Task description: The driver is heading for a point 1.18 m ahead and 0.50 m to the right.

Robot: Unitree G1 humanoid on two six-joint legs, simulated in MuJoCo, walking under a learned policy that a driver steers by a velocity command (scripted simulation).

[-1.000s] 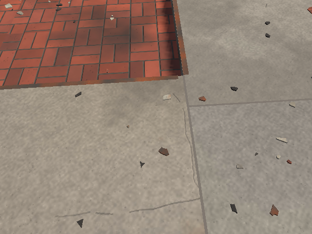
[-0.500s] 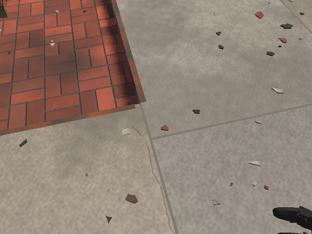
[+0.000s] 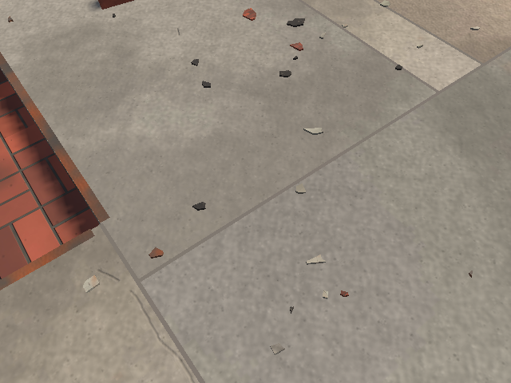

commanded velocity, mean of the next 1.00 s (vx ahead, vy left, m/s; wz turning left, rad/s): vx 0.01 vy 0.00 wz -0.59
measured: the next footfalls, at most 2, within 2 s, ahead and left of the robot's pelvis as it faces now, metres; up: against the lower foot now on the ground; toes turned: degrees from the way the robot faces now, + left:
left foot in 0.42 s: +0.10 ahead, +0.13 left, +0.00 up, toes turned -18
right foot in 0.82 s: -0.01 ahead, -0.13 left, +0.00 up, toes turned -32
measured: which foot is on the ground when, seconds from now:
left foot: up 0.00-0.40, down 0.42-0.82, up 0.84-1.00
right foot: down 0.00-0.42, up 0.44-0.80, down 0.82-1.00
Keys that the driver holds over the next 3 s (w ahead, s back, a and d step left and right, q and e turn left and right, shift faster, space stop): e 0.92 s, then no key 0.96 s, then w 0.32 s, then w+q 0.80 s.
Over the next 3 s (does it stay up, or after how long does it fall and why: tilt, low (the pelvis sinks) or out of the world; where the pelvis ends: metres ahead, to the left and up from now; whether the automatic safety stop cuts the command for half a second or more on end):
stays up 0.41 -0.26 0.01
